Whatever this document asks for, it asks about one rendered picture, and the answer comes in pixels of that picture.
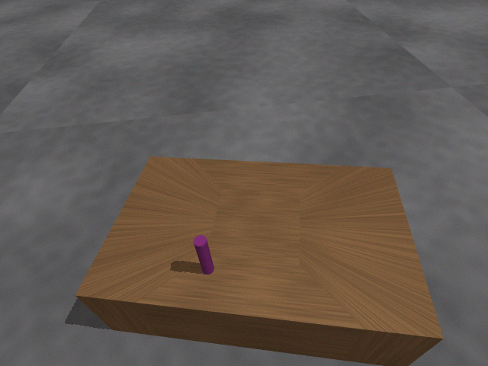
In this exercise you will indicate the can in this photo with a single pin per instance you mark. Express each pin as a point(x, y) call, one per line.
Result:
point(203, 253)

